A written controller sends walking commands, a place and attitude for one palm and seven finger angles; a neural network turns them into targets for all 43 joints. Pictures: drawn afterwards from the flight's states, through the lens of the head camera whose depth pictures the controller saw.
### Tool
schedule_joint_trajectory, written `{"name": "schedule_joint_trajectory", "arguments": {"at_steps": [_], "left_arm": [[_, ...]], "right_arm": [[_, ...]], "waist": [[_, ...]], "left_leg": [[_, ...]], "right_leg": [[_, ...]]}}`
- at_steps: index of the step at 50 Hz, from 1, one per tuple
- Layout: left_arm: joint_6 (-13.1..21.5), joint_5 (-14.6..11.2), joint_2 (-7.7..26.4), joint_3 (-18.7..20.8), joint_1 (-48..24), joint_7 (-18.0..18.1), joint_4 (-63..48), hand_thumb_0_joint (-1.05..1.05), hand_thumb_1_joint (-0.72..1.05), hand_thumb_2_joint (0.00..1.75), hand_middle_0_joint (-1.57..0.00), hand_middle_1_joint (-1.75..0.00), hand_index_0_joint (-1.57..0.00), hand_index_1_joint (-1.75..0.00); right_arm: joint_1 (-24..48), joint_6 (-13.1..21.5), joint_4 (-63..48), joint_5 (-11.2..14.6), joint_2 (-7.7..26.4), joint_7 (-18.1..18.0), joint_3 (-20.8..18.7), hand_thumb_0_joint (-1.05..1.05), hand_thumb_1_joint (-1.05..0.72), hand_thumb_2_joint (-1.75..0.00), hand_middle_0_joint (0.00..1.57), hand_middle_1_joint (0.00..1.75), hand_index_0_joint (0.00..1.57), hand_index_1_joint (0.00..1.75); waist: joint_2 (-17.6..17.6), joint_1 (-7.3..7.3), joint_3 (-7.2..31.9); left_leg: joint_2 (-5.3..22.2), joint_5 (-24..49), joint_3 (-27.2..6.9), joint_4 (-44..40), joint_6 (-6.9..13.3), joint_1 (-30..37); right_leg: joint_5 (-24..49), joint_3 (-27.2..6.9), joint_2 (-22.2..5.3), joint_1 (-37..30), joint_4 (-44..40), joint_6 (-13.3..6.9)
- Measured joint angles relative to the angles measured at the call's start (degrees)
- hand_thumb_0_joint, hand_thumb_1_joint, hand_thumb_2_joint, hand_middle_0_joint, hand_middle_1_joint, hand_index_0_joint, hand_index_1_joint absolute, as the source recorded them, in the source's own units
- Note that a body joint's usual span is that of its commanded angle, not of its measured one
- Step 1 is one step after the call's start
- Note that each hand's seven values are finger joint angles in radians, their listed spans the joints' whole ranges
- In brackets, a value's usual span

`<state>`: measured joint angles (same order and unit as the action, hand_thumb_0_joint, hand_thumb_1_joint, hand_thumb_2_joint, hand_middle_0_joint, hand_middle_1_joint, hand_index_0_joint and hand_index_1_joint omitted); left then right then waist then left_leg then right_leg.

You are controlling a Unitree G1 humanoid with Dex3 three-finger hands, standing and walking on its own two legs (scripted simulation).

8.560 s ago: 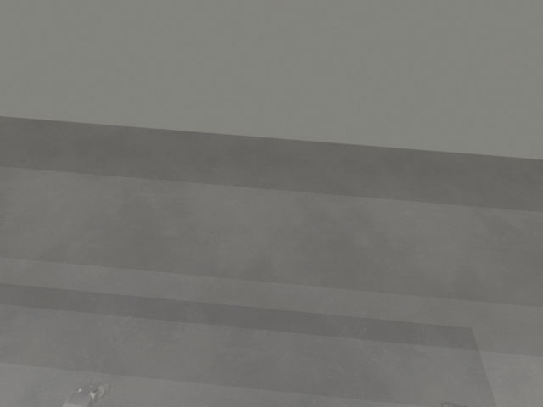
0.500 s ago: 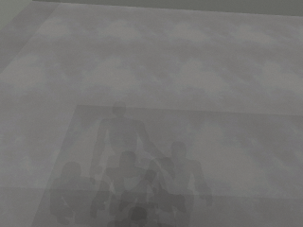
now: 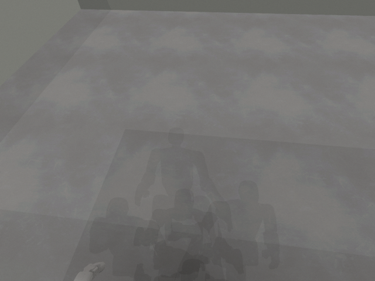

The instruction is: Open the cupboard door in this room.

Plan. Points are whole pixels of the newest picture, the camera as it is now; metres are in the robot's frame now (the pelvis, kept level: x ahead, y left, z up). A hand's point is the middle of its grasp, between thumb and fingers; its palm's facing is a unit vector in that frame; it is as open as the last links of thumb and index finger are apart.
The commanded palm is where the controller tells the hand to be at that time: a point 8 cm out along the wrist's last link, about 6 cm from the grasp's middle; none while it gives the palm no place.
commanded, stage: turn or walk to find it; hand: left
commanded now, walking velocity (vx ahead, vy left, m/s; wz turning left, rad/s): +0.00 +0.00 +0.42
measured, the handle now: out of the picture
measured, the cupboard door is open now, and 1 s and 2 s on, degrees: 0 0 0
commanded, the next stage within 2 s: stand and wait in 1.96 s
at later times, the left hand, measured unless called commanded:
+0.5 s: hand out of the picture -0.06 +0.23 -0.18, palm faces +0.30 -0.93 -0.23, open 7.4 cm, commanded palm none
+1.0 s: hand out of the picture -0.04 +0.19 -0.14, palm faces +0.43 -0.86 -0.28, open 7.4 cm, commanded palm none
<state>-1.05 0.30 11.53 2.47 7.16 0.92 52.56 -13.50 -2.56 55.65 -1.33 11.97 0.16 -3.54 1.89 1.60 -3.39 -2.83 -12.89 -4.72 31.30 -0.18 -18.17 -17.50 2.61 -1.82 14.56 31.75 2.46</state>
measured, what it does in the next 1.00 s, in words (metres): steps on the spot, turning left: left foot, then right foot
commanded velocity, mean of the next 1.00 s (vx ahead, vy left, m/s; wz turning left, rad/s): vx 0.00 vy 0.00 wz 0.42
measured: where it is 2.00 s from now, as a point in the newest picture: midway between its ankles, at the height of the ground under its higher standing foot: outside the picture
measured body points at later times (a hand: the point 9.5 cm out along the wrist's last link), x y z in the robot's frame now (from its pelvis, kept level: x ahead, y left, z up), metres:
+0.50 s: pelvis -0.03 +0.02 -0.01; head -0.01 +0.05 +0.44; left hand -0.07 +0.28 -0.17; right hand +0.11 -0.21 -0.14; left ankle -0.07 +0.13 -0.73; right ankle -0.01 -0.11 -0.72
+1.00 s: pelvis -0.06 -0.03 +0.00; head -0.02 -0.05 +0.45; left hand -0.06 +0.24 -0.12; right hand +0.09 -0.24 -0.16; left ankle -0.10 +0.11 -0.68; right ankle +0.00 -0.11 -0.73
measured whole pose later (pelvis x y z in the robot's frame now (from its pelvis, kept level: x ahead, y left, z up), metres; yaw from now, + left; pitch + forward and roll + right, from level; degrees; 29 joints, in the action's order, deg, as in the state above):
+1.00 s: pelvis -0.06 -0.03 +0.00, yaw +26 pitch -1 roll +1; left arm -0.5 0.9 9.7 1.7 9.1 1.0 51.9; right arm -13.1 -4.2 55.9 -1.4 13.6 0.5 -4.8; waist 3.4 1.2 -3.8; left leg -2.8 -25.6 -4.1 53.1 -1.1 -25.0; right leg -17.0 6.2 -3.0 14.9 33.2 -1.7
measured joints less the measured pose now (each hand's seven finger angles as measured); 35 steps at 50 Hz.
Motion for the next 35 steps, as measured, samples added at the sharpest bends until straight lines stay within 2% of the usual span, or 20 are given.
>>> {"name": "schedule_joint_trajectory", "arguments": {"at_steps": [2, 4, 7, 10, 14, 19, 21, 22, 23, 24, 25, 27, 31, 35], "left_arm": [[0.56, 0.44, -1.11, -0.51, 0.15, 0.07, -0.39, 0.0, 0.91, 0.9, -0.2, -0.3, -0.2, -0.3], [0.6, 0.51, -1.93, -0.71, 1.07, 0.22, -0.61, 0.0, 0.91, 0.9, -0.2, -0.3, -0.2, -0.3], [0.28, 0.46, -2.56, -0.95, 2.47, 0.26, -0.12, 0.0, 0.9, 0.9, -0.2, -0.3, -0.2, -0.3], [0.28, 0.51, -2.79, -1.04, 3.47, 0.26, 0.61, 0.0, 0.9, 0.89, -0.2, -0.3, -0.2, -0.3], [0.54, 0.78, -2.62, -0.89, 4.61, 0.29, 1.1, 0.0, 0.9, 0.89, -0.2, -0.3, -0.21, -0.3], [0.67, 1.28, -1.2, -0.32, 5.62, 0.12, 1.87, 0.0, 0.9, 0.89, -0.2, -0.3, -0.21, -0.3], [0.49, 1.23, -0.3, -0.02, 6.07, 0.03, 2.41, 0.0, 0.9, 0.89, -0.2, -0.3, -0.21, -0.3], [0.28, 1.04, 0.16, 0.16, 6.42, -0.01, 2.69, 0.0, 0.9, 0.89, -0.2, -0.3, -0.21, -0.3], [-0.08, 0.76, 0.86, 0.41, 6.72, -0.03, 2.97, 0.0, 0.9, 0.89, -0.2, -0.3, -0.21, -0.3], [-0.69, 0.55, 1.71, 0.72, 6.83, 0.03, 3.36, 0.0, 0.9, 0.89, -0.2, -0.3, -0.21, -0.3], [-1.43, 0.49, 2.36, 0.93, 7.01, 0.17, 3.72, 0.0, 0.9, 0.89, -0.2, -0.3, -0.2, -0.3], [-2.69, 0.53, 3.14, 1.19, 7.08, 0.32, 4.65, 0.0, 0.91, 0.9, -0.2, -0.3, -0.2, -0.3], [-2.71, 0.43, 3.45, 1.33, 5.89, -0.25, 4.81, 0.0, 0.91, 0.9, -0.2, -0.3, -0.2, -0.3], [-2.03, 0.26, 3.11, 1.06, 4.12, -0.33, 3.47, 0.0, 0.91, 0.9, -0.2, -0.3, -0.2, -0.3]], "right_arm": [[-0.33, -0.77, 0.52, 0.1, 0.84, 0.0, -0.67, 0.01, -0.91, -0.9, 0.2, 0.3, 0.2, 0.3], [-0.84, -1.65, 0.89, -0.09, 1.45, 0.22, -1.21, 0.01, -0.91, -0.9, 0.2, 0.3, 0.2, 0.3], [-1.32, -2.07, 1.28, -0.33, 2.32, 0.71, -1.75, 0.01, -0.91, -0.9, 0.2, 0.3, 0.2, 0.3], [-1.91, -2.09, 1.58, -0.34, 2.74, 0.91, -1.93, 0.01, -0.91, -0.9, 0.2, 0.3, 0.19, 0.3], [-1.85, -2.44, 2.35, -0.28, 2.59, 0.92, -1.72, 0.01, -0.91, -0.9, 0.2, 0.3, 0.19, 0.3], [0.53, -1.98, 2.24, 0.21, 1.87, 0.69, -0.85, 0.01, -0.91, -0.9, 0.2, 0.3, 0.19, 0.3], [1.73, -1.23, 1.54, 0.42, 1.6, 0.56, -0.45, 0.01, -0.91, -0.9, 0.2, 0.3, 0.19, 0.3], [2.16, -0.7, 1.05, 0.47, 1.57, 0.58, -0.29, 0.01, -0.91, -0.9, 0.2, 0.3, 0.19, 0.3], [2.72, -0.06, 0.74, 0.42, 1.29, 0.56, -0.19, 0.01, -0.91, -0.9, 0.2, 0.3, 0.19, 0.3], [3.44, 0.41, 0.49, 0.33, 0.64, 0.53, -0.05, 0.01, -0.91, -0.9, 0.2, 0.3, 0.19, 0.3], [3.97, 0.73, 0.07, 0.23, 0.12, 0.55, 0.21, 0.01, -0.91, -0.9, 0.2, 0.3, 0.19, 0.3], [4.39, 1.29, -0.62, 0.01, -0.66, 0.23, 0.71, 0.01, -0.91, -0.9, 0.2, 0.3, 0.19, 0.3], [4.62, 1.64, -1.15, -0.06, -1.24, -0.47, 1.39, 0.01, -0.91, -0.9, 0.2, 0.3, 0.2, 0.3], [4.38, 1.71, -1.16, 0.02, -1.41, -0.45, 1.63, 0.01, -0.91, -0.9, 0.2, 0.3, 0.2, 0.3]], "waist": [[1.29, 0.14, -0.45], [1.28, 0.1, -0.23], [1.28, 0.19, -0.01], [1.17, 0.46, 0.12], [0.08, -0.29, 0.0], [-2.02, -2.12, -1.15], [-2.77, -2.57, -1.49], [-2.94, -2.6, -1.45], [-3.75, -2.74, -1.51], [-5.02, -3.15, -1.75], [-5.59, -3.45, -1.79], [-5.55, -3.35, -1.26], [-4.17, -3.02, -0.66], [-3.28, -2.83, -0.52]], "left_leg": [[-0.24, -8.67, -0.36, 8.63, -0.55, -3.28], [-0.59, -12.48, 0.62, 20.01, -0.83, -6.99], [0.96, -9.91, 1.84, 32.03, -1.77, -10.21], [3.05, -7.25, 2.04, 35.81, -2.92, -10.58], [5.11, -8.45, 2.8, 31.77, -3.85, -7.89], [5.76, -12.95, 5.71, 17.24, -3.65, -1.84], [5.37, -10.91, 7.04, 9.8, -3.25, 1.06], [5.19, -7.5, 7.61, 4.96, -2.94, 2.93], [4.6, -4.68, 7.96, 2.33, -1.85, 3.88], [3.81, -4.76, 8.4, 2.84, -0.65, 3.71], [3.6, -5.56, 8.57, 3.43, 0.31, 3.6], [3.67, -6.07, 8.15, 2.62, 1.32, 4.04], [3.33, -3.25, 6.4, -1.72, 1.78, 5.42], [2.39, -1.03, 5.06, -4.43, 1.95, 6.08]], "right_leg": [[0.35, 1.39, 0.1, 0.12, 0.82, -2.72], [0.39, 2.46, -0.83, -0.54, 0.24, -3.81], [1.43, 3.99, -1.67, -2.02, -1.99, -3.96], [1.97, 6.03, -2.28, -2.85, -3.2, -3.91], [1.87, 8.27, -3.33, -2.79, -3.18, -3.75], [1.13, 10.28, -5.33, -1.24, -0.87, -2.78], [0.34, 11.14, -6.3, -0.26, 1.15, -1.96], [-0.36, 11.64, -6.76, 0.38, 2.7, -1.41], [-1.32, 11.62, -7.7, 1.35, 4.94, -0.83], [-5.08, 9.89, -8.09, 2.85, 8.45, -0.05], [-9.18, 7.71, -7.37, 4.56, 12.84, 0.33], [-12.23, 4.69, -5.47, 7.49, 20.92, 0.73], [-8.74, 1.61, -3.68, 10.8, 28.87, 1.51], [-6.91, -0.32, -3.21, 11.1, 27.68, 2.28]]}}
